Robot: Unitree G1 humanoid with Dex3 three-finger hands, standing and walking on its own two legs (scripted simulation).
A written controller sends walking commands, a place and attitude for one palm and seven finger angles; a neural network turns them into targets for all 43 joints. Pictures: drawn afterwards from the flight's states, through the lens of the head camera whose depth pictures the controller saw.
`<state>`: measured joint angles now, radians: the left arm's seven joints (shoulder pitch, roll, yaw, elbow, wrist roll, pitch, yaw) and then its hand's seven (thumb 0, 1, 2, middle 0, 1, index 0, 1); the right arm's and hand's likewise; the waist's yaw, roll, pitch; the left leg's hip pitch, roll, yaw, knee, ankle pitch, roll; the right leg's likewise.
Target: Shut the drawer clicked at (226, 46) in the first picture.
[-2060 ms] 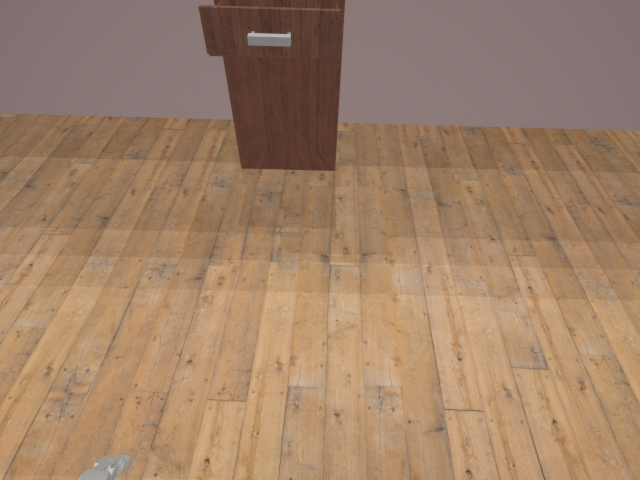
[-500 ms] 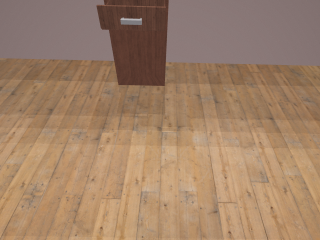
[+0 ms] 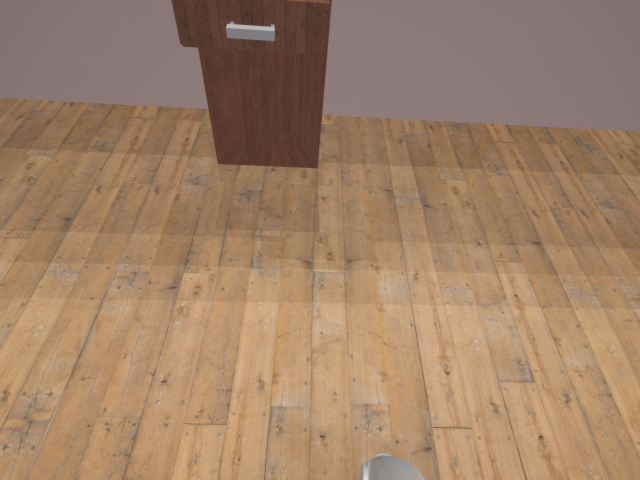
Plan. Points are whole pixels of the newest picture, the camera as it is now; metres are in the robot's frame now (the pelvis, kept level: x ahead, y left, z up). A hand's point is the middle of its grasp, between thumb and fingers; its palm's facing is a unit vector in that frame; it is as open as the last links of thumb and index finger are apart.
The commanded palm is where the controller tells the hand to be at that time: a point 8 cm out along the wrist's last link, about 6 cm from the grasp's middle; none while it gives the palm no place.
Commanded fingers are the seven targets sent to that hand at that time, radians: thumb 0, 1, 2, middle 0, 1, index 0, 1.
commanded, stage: walk to a spot facing it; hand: left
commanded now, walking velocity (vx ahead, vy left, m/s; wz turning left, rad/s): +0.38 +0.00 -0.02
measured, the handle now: (251, 29) +1.23 +0.22 +0.00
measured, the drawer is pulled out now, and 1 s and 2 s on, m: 0.29 0.29 0.29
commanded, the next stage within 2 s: take the last steps up to it in 1.18 s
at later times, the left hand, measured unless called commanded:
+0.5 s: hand (222, 414) +0.24 +0.15 -0.17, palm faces +0.09 -0.97 -0.21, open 7.2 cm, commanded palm none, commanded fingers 0.00 0.90 0.90 -0.20 -0.30 -0.20 -0.30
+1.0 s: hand (201, 304) +0.43 +0.22 -0.18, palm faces +0.13 -0.98 -0.15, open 7.4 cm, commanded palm none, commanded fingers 0.00 0.90 0.90 -0.20 -0.30 -0.20 -0.30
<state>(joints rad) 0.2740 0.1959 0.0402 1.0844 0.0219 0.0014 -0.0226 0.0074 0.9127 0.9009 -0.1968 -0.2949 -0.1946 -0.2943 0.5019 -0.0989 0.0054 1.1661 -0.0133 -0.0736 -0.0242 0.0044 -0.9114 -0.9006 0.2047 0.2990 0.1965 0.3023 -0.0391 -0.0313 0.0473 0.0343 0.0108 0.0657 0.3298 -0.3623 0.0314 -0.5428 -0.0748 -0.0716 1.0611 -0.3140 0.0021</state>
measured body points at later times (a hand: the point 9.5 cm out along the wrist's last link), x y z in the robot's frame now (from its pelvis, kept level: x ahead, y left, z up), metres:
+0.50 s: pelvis +0.23 -0.04 +0.00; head +0.22 -0.04 +0.45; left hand +0.24 +0.20 -0.15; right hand +0.29 -0.28 -0.15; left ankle +0.30 +0.11 -0.67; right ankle +0.22 -0.12 -0.74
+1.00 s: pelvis +0.43 +0.04 +0.01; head +0.42 +0.06 +0.45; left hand +0.43 +0.27 -0.16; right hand +0.45 -0.20 -0.14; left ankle +0.41 +0.10 -0.74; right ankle +0.49 -0.12 -0.64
